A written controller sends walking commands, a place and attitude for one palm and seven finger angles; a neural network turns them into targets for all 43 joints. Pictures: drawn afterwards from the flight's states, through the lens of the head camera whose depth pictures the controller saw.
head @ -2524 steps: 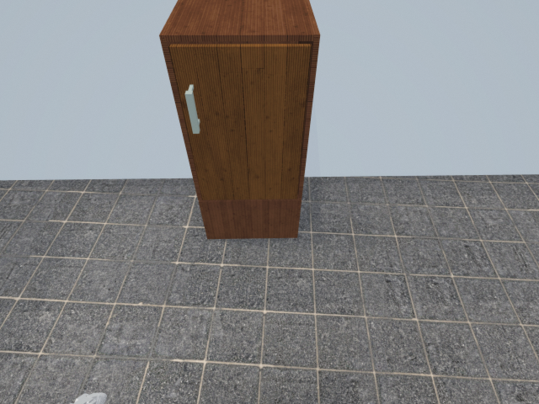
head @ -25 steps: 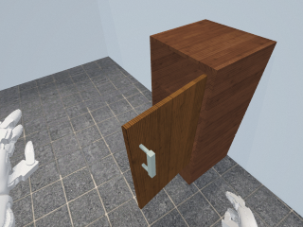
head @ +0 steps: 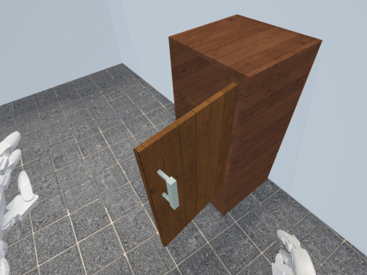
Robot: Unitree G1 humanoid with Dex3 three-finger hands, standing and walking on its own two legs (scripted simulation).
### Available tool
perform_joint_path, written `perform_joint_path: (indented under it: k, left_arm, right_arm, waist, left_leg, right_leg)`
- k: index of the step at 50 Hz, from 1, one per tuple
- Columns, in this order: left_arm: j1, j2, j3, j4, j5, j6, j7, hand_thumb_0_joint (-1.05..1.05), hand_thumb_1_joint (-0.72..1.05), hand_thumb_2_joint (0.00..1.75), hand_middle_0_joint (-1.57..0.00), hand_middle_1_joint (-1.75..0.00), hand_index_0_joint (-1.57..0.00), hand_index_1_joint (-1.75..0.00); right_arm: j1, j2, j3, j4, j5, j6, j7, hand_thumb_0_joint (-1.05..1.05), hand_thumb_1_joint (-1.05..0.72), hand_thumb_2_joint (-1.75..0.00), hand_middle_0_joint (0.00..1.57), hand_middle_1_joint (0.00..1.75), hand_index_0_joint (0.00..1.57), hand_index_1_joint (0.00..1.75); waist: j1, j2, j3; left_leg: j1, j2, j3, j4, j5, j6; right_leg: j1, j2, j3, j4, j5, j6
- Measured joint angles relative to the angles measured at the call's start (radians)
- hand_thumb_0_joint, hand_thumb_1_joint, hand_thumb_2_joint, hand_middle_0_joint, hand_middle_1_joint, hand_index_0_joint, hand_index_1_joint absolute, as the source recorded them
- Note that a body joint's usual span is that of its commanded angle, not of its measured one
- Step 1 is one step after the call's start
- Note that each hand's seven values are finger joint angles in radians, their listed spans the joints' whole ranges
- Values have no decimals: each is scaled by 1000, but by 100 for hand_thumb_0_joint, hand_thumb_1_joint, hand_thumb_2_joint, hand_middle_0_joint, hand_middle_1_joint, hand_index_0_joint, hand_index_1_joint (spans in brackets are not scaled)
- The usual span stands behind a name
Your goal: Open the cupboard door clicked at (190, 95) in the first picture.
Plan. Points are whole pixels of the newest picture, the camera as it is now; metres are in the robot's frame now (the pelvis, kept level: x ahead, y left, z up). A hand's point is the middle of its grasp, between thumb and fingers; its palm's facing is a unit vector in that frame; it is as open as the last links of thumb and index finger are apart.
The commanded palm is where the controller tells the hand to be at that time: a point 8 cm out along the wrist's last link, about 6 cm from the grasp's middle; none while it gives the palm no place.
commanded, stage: step back with the hand held close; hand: left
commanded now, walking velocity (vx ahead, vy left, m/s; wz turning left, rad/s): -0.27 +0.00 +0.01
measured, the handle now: (168, 189) +0.35 +0.09 -0.06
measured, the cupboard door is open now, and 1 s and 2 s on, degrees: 98 98 98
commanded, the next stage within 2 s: stop stepping back and stand still in 1.14 s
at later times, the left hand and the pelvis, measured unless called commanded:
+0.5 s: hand (5, 232) +0.14 +0.28 +0.15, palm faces +0.38 -0.78 -0.49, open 7.4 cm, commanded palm +0.08 +0.32 +0.17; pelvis -0.06 +0.02 -0.01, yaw -1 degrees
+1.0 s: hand out of the picture +0.05 +0.32 +0.16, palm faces +0.49 -0.74 -0.47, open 7.4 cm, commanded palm -0.03 +0.35 +0.17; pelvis -0.14 +0.04 -0.02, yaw +4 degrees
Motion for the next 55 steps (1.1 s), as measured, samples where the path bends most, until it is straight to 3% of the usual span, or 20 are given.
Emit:
perform_joint_path:
  k: [7, 15, 27, 33, 37, 42, 45, 47, 50, 52, 55]
  left_arm:
    - [51, 30, -11, -22, 1, -2, -1, 1, 89, 89, -21, -30, -21, -30]
    - [81, 72, 13, -94, -3, -1, 18, 2, 89, 89, -21, -30, -21, -30]
    - [85, 59, 36, -112, 19, -48, 39, 1, 89, 89, -21, -30, -21, -30]
    - [52, 60, 53, -116, 39, -63, 40, 1, 89, 89, -21, -30, -21, -30]
    - [49, 55, 71, -131, 43, -80, 37, 1, 89, 89, -21, -30, -21, -30]
    - [54, 35, 48, -164, 34, -87, 56, 1, 89, 89, -21, -30, -21, -30]
    - [24, 43, 40, -172, 35, -89, 58, 1, 89, 89, -21, -30, -21, -30]
    - [6, 59, 54, -167, 38, -91, 53, 1, 89, 89, -21, -30, -21, -30]
    - [4, 99, 91, -167, 25, -96, 54, 1, 89, 89, -21, -30, -21, -30]
    - [18, 101, 104, -174, 9, -93, 62, 1, 89, 89, -21, -30, -21, -30]
    - [28, 82, 94, -182, -9, -88, 65, 1, 89, 89, -21, -30, -21, -30]
  right_arm:
    - [-15, -12, -24, -31, 8, 53, -9, 1, -90, -90, 20, 30, 20, 30]
    - [-9, 2, -27, -56, 12, 80, -16, 1, -90, -90, 20, 30, 20, 30]
    - [16, 14, -11, -63, 6, 41, -12, 1, -90, -90, 20, 30, 20, 30]
    - [35, 27, -9, -52, -2, 5, -13, 1, -90, -90, 20, 30, 20, 30]
    - [37, 29, -12, -38, -8, -7, -4, 1, -90, -90, 20, 30, 20, 30]
    - [16, 20, -24, 0, -10, 0, 11, 1, -90, -90, 20, 30, 20, 30]
    - [4, 18, -26, 4, -11, 2, 2, 1, -90, -90, 20, 30, 20, 30]
    - [-3, 25, -32, 0, -17, -13, -4, 1, -90, -90, 20, 30, 20, 30]
    - [-10, 58, -41, 19, -23, -37, 11, 1, -90, -90, 20, 30, 20, 30]
    - [-13, 73, -36, 29, -24, -48, 24, 1, -90, -90, 20, 30, 20, 30]
    - [-19, 89, -19, 34, -28, -67, 33, 1, -90, -90, 20, 30, 20, 30]
  waist:
    - [-24, -15, 13]
    - [-36, -51, 26]
    - [-36, -49, 24]
    - [-43, -58, 50]
    - [-37, -59, 56]
    - [-18, -71, 52]
    - [-26, -79, 62]
    - [-40, -54, 71]
    - [-38, -49, 58]
    - [-26, -50, 32]
    - [-9, -56, -7]
  left_leg:
    - [-44, -10, 24, -13, 23, 9]
    - [-92, -13, 33, 16, 36, 19]
    - [-185, -16, 15, 85, 62, 42]
    - [-231, -33, -7, 124, 65, 51]
    - [-277, -31, 1, 185, -21, 49]
    - [-300, -46, -8, 257, -142, 6]
    - [-301, -45, 2, 206, -12, 43]
    - [-307, -16, -2, 175, 95, 73]
    - [-314, 10, -9, 134, 139, 74]
    - [-320, 26, 2, 93, 160, 66]
    - [-328, 44, 26, 5, 222, 56]
  right_leg:
    - [-69, -13, 22, 28, 8, 11]
    - [-125, -18, 29, 67, 19, 19]
    - [-197, -19, 14, 112, 48, 34]
    - [-239, 7, 55, 179, 30, 31]
    - [-268, 8, 63, 212, 29, 27]
    - [-302, -1, 71, 215, 58, 36]
    - [-331, -1, 74, 247, 5, 43]
    - [-369, 42, 80, 438, -110, 39]
    - [-360, 78, 75, 667, -210, 28]
    - [-301, 69, 51, 666, -249, 21]
    - [-174, 49, 23, 508, -304, 7]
